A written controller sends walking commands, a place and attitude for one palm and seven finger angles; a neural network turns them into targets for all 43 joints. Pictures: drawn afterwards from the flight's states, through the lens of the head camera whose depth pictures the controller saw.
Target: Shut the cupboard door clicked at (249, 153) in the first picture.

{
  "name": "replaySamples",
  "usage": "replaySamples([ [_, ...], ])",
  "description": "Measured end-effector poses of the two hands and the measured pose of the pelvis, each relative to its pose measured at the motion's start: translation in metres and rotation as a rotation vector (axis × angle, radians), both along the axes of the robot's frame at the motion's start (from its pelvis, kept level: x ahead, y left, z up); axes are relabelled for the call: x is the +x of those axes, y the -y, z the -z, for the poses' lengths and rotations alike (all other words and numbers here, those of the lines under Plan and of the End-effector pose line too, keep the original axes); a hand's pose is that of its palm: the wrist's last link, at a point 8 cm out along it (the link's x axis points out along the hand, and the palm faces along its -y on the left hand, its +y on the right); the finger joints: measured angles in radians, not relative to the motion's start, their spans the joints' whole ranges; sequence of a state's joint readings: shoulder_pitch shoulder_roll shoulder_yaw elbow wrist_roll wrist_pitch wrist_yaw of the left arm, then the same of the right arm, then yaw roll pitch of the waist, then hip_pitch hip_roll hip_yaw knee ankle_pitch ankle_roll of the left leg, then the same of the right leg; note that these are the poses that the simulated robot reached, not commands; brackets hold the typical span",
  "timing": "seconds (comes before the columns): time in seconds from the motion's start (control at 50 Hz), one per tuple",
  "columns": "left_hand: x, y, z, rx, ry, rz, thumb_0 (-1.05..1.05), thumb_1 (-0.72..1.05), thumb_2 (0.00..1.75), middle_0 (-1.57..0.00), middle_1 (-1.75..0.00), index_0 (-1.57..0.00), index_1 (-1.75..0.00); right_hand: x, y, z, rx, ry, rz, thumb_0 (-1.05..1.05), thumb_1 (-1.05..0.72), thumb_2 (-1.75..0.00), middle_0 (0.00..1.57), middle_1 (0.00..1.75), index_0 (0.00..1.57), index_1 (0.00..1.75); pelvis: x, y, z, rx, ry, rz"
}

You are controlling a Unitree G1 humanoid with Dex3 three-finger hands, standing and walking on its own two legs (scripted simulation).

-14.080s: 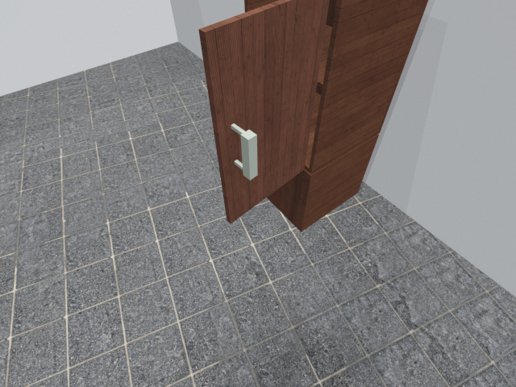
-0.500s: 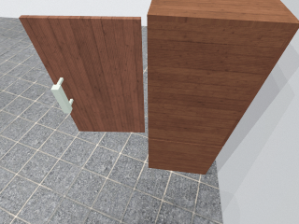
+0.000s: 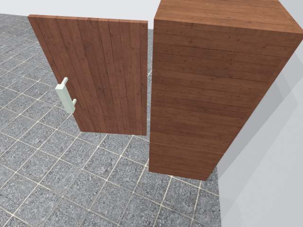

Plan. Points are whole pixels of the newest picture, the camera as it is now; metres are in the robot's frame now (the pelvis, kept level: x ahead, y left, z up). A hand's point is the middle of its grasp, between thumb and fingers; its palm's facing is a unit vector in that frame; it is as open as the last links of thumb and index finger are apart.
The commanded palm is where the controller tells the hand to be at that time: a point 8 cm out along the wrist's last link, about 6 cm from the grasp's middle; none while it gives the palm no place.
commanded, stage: look again from close up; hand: left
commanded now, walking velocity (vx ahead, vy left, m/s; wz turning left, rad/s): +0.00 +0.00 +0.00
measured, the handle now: (68, 95) +0.57 +0.38 -0.05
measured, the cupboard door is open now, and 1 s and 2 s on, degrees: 96 96 96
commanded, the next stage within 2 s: shuffle to correct the standing spot in 0.56 s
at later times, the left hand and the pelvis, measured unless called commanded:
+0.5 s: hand out of the picture +0.02 +0.20 -0.17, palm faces +0.01 -0.97 -0.23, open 7.4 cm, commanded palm none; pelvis +0.00 +0.02 -0.01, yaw -1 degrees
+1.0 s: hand out of the picture +0.00 +0.22 -0.19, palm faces +0.07 -0.98 -0.19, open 7.4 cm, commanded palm none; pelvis +0.02 +0.04 -0.02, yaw +0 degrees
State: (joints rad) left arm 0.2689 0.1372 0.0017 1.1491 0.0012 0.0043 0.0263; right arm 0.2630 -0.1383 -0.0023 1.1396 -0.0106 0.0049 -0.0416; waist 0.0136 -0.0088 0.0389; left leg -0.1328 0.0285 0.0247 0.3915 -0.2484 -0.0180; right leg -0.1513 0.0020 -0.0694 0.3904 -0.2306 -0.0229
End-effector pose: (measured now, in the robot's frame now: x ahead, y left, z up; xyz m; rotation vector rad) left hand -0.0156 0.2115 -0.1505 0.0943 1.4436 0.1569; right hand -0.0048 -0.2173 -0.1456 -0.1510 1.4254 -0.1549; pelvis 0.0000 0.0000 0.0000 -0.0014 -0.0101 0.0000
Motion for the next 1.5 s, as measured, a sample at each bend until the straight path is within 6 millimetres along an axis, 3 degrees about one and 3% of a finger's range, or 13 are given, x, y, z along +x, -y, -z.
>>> replaySamples([
  [0.12, 0.001, 0.001, 0.001, 0.014, 0.012, 0.023, 0.01, 0.92, 0.89, -0.20, -0.30, -0.20, -0.29, 0.002, 0.000, 0.004, 0.004, 0.011, 0.004, 0.01, -0.92, -0.90, 0.20, 0.30, 0.20, 0.30, 0.001, -0.003, 0.004, -0.017, -0.009, 0.006],
  [0.34, 0.020, -0.029, -0.006, 0.067, 0.081, 0.049, 0.01, 0.91, 0.89, -0.20, -0.30, -0.20, -0.29, 0.005, -0.018, 0.015, 0.033, 0.082, -0.011, 0.02, -0.93, -0.90, 0.19, 0.30, 0.20, 0.30, 0.001, -0.018, 0.008, 0.004, 0.009, 0.008],
  [0.52, 0.031, -0.038, -0.009, 0.075, 0.102, 0.064, 0.01, 0.91, 0.89, -0.20, -0.30, -0.20, -0.29, -0.001, -0.021, 0.013, 0.040, 0.063, -0.017, 0.01, -0.92, -0.90, 0.20, 0.30, 0.20, 0.30, -0.001, -0.021, 0.007, 0.012, 0.004, 0.014],
  [0.84, 0.025, -0.036, 0.000, 0.055, 0.088, 0.040, 0.01, 0.91, 0.89, -0.20, -0.30, -0.21, -0.29, 0.010, -0.005, 0.010, -0.006, 0.055, -0.039, 0.01, -0.91, -0.90, 0.19, 0.30, 0.20, 0.30, 0.003, -0.020, 0.010, 0.004, 0.006, 0.006],
  [1.02, 0.013, -0.061, 0.013, 0.034, -0.005, -0.005, 0.01, 0.90, 0.89, -0.20, -0.30, -0.21, -0.29, 0.023, -0.028, 0.005, -0.033, 0.044, -0.044, 0.00, -0.91, -0.90, 0.19, 0.30, 0.20, 0.30, 0.025, -0.046, 0.016, 0.011, -0.009, 0.009],
  [1.1, 0.040, -0.072, 0.005, 0.050, 0.004, 0.020, 0.01, 0.91, 0.89, -0.20, -0.30, -0.20, -0.29, 0.015, -0.045, 0.004, -0.010, 0.017, -0.025, 0.00, -0.91, -0.90, 0.19, 0.30, 0.20, 0.30, 0.034, -0.052, 0.011, 0.005, -0.010, 0.005],
  [1.2, 0.097, -0.074, -0.007, 0.067, 0.109, 0.047, 0.01, 0.91, 0.89, -0.20, -0.30, -0.20, -0.29, 0.003, -0.062, 0.008, 0.046, -0.063, -0.012, 0.00, -0.91, -0.90, 0.20, 0.30, 0.20, 0.30, 0.046, -0.053, 0.007, 0.013, -0.013, 0.001],
  [1.32, 0.162, -0.062, -0.010, 0.097, 0.269, 0.082, 0.01, 0.91, 0.89, -0.20, -0.30, -0.20, -0.29, 0.010, -0.061, 0.028, 0.103, -0.110, 0.009, 0.00, -0.91, -0.90, 0.20, 0.30, 0.20, 0.30, 0.069, -0.045, 0.021, 0.041, -0.007, -0.004],
  [1.42, 0.162, -0.059, -0.016, 0.100, 0.284, 0.028, 0.00, 0.91, 0.89, -0.20, -0.30, -0.21, -0.29, 0.052, -0.046, 0.027, 0.080, -0.069, -0.015, 0.01, -0.91, -0.90, 0.20, 0.30, 0.20, 0.30, 0.081, -0.045, 0.015, 0.027, 0.010, -0.035],
  [1.5, 0.148, -0.074, -0.023, 0.122, 0.224, 0.008, 0.00, 0.94, 0.89, -0.21, -0.30, -0.21, -0.29, 0.100, -0.039, 0.011, 0.054, 0.030, -0.028, 0.01, -0.91, -0.90, 0.19, 0.30, 0.20, 0.30, 0.089, -0.048, 0.004, 0.045, -0.007, -0.028],
])
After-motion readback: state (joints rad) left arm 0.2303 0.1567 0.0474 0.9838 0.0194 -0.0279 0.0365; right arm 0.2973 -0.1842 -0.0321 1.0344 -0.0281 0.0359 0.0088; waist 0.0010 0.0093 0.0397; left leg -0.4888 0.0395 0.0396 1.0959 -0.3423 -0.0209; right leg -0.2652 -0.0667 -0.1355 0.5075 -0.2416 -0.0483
